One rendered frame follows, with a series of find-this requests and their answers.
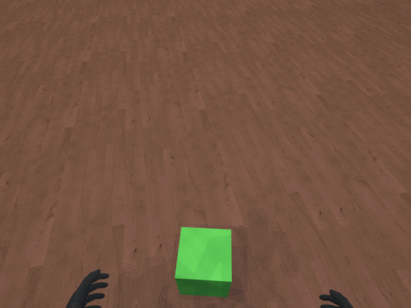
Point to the carton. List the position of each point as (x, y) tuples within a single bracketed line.
[(204, 262)]

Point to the left robot hand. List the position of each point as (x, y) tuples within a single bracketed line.
[(81, 296)]

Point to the right robot hand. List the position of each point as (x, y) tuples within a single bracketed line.
[(336, 298)]

